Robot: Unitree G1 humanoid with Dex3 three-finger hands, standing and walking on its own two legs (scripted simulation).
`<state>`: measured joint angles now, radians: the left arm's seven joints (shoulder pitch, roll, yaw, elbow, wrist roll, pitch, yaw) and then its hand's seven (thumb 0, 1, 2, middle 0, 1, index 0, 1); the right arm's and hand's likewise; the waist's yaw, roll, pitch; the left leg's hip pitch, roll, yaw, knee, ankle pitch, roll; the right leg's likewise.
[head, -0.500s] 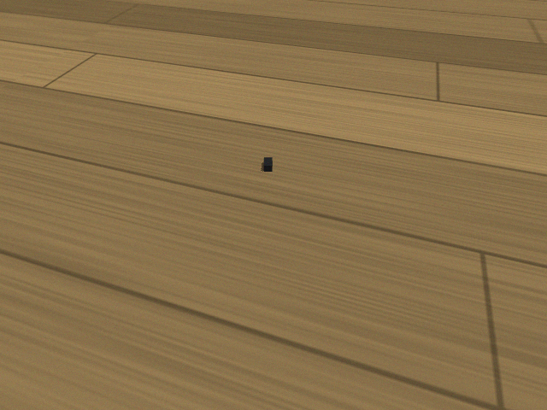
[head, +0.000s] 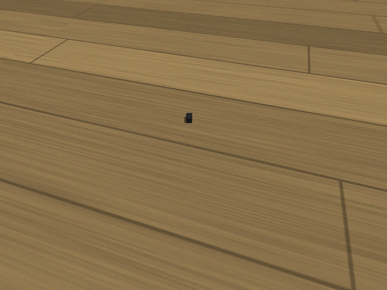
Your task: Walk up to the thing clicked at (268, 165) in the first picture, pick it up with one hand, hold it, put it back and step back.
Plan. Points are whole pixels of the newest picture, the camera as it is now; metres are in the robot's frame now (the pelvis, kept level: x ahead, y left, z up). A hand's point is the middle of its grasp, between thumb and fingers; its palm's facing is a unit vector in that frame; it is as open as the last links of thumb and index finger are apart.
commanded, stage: stand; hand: left
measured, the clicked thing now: (189, 117) +1.49 +0.05 -0.76
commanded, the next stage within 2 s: walk up in 0.62 s
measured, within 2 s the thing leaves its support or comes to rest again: neither
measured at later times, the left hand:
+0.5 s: hand out of the picture +0.08 +0.25 -0.16, palm faces -0.02 -0.94 -0.34, open 7.4 cm
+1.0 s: hand (82, 269) +0.22 +0.29 -0.13, palm faces -0.21 -0.79 -0.58, open 7.4 cm
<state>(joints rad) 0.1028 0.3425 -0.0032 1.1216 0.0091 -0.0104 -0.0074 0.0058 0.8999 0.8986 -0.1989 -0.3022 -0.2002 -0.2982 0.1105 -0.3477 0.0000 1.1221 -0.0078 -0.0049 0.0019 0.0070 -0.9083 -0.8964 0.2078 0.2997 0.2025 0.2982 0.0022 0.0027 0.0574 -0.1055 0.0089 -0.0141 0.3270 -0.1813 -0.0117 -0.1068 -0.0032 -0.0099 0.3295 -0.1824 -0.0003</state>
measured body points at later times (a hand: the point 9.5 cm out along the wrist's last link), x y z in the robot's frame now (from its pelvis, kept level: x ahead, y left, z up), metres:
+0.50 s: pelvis +0.00 +0.00 +0.00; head +0.01 +0.00 +0.45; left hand +0.08 +0.30 -0.13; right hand +0.08 -0.30 -0.13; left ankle +0.00 +0.13 -0.75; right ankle +0.00 -0.12 -0.75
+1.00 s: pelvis +0.09 -0.02 -0.04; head +0.07 -0.07 +0.41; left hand +0.23 +0.32 -0.09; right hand +0.08 -0.38 -0.17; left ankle +0.03 +0.12 -0.71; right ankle +0.08 -0.15 -0.75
